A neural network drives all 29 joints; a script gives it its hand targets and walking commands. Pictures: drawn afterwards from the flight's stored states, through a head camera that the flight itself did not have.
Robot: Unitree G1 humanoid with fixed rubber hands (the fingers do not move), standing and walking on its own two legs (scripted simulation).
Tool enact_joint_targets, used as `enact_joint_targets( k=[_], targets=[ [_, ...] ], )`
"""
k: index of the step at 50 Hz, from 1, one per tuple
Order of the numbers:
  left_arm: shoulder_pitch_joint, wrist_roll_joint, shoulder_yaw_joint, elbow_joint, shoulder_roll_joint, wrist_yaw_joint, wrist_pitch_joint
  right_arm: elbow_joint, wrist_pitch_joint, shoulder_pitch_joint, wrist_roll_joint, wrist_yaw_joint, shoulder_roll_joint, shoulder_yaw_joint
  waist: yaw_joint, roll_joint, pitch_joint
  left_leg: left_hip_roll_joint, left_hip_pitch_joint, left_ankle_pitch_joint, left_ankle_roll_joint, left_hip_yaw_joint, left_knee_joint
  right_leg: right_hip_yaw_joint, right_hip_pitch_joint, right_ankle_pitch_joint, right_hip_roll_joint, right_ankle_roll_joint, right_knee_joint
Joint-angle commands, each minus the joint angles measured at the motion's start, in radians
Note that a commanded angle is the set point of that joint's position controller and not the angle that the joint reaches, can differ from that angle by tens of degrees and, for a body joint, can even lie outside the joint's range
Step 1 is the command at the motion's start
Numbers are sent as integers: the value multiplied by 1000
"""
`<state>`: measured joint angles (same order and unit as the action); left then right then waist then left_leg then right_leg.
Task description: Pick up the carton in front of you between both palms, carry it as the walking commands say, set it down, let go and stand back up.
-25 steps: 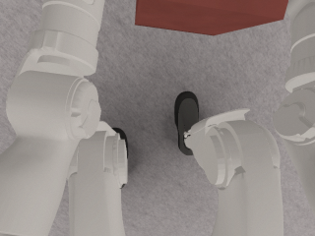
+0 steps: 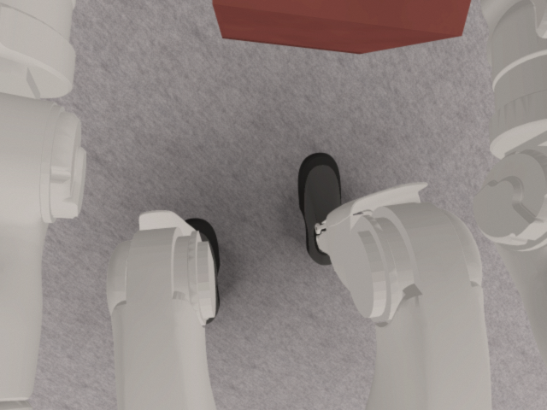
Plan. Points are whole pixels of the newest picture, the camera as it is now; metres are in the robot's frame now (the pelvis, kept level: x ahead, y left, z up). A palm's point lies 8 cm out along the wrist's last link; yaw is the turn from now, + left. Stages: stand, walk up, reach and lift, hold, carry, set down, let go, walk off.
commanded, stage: set down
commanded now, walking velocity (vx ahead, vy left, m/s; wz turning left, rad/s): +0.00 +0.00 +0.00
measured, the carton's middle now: out of the picture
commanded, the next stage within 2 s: let go in 0.94 s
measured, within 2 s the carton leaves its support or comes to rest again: neither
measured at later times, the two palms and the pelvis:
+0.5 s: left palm out of the picture +0.65 +0.08 +0.00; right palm out of the picture +0.53 -0.29 +0.00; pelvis +0.01 +0.00 +0.10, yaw -1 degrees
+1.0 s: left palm out of the picture +0.65 +0.08 +0.15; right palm out of the picture +0.52 -0.30 +0.15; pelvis +0.04 +0.00 +0.24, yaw +0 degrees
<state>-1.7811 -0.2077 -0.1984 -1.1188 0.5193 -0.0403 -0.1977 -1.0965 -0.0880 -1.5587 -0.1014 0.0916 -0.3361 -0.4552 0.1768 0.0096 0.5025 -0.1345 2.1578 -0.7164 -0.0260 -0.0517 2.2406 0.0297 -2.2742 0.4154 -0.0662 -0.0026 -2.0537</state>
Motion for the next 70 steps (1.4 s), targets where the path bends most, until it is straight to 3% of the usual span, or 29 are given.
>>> enact_joint_targets(
  k=[1,5,10,15,23,29,36,48,53,59,64,70],
  targets=[
    [-335,24,45,151,48,-7,0,209,-8,-241,-13,21,-182,12,172,198,-1464,76,-287,273,3,50,-288,14,1094,-513,59,-5,50],
    [-331,70,125,188,100,-27,-44,293,-76,-219,-39,45,-141,56,119,154,-1604,51,-280,225,25,81,-346,14,1245,-502,76,5,103],
    [-251,120,212,98,96,-10,-68,288,-126,-167,-27,50,-60,82,72,101,-1446,44,-232,157,45,82,-427,25,1105,-365,86,29,201],
    [-196,149,239,68,67,18,-63,329,-135,-124,24,41,-37,50,77,92,-1440,39,-247,181,42,76,-502,41,1061,-365,88,41,276],
    [-171,159,227,179,27,27,-89,421,-163,-35,60,20,-62,-3,116,182,-1615,23,-470,313,13,75,-620,69,1069,-457,95,35,402],
    [-129,174,234,263,10,24,-120,472,-189,35,47,3,-67,-10,114,227,-1693,19,-606,424,-4,74,-719,70,1128,-546,103,27,509],
    [-68,202,276,269,8,33,-126,490,-201,86,49,-15,-42,-11,94,207,-1669,20,-646,457,-5,72,-863,57,1246,-600,104,28,646],
    [35,250,350,189,-28,75,-99,471,-184,163,122,-44,20,-41,88,169,-1553,21,-795,486,-9,54,-1117,56,1354,-580,102,38,894],
    [207,312,421,242,-102,52,-72,506,-151,314,187,-90,39,-39,61,143,-1622,23,-901,616,-24,48,-1212,52,1512,-696,104,25,967],
    [520,359,460,469,-263,-45,-37,613,-109,570,230,-180,11,32,31,111,-1656,31,-1073,755,-41,33,-1331,26,1708,-798,107,-7,1061],
    [739,355,446,637,-334,-96,-3,634,-77,782,213,-227,-7,120,13,77,-1492,33,-1100,598,-41,43,-1439,-10,1826,-710,97,-15,1152],
    [1011,341,425,654,-358,-78,51,631,-33,1039,164,-243,17,221,-16,26,-1262,40,-1125,403,-19,60,-1545,-56,1972,-556,76,0,1274]
  ],
)
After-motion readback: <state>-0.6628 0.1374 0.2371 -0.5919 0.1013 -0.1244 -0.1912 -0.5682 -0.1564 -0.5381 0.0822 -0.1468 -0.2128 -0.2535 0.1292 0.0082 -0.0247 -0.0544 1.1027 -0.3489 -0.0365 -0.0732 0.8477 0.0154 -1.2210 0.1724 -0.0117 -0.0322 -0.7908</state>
